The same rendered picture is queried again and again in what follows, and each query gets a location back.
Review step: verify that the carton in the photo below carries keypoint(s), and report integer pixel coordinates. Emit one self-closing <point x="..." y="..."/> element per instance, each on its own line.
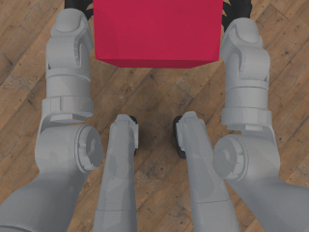
<point x="157" y="34"/>

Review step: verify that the robot left foot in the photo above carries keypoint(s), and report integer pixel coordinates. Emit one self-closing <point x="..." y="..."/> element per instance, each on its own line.
<point x="134" y="120"/>

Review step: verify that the left robot shin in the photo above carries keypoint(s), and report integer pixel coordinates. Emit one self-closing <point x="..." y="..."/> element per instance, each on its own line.
<point x="120" y="117"/>

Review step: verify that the right robot hand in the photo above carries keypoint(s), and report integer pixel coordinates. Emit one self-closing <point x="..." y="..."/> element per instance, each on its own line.
<point x="237" y="9"/>

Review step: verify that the robot right forearm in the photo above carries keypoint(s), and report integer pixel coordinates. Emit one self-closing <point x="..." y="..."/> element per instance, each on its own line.
<point x="246" y="88"/>

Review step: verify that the robot left forearm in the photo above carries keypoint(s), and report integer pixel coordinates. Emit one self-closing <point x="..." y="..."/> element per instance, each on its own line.
<point x="67" y="72"/>

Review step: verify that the right robot upper arm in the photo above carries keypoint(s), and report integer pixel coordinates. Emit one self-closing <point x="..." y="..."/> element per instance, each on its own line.
<point x="250" y="165"/>

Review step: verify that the left robot upper arm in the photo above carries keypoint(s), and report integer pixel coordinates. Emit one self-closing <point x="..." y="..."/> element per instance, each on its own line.
<point x="65" y="156"/>

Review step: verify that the left robot hand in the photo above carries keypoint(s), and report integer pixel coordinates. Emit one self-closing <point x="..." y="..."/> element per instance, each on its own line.
<point x="80" y="5"/>

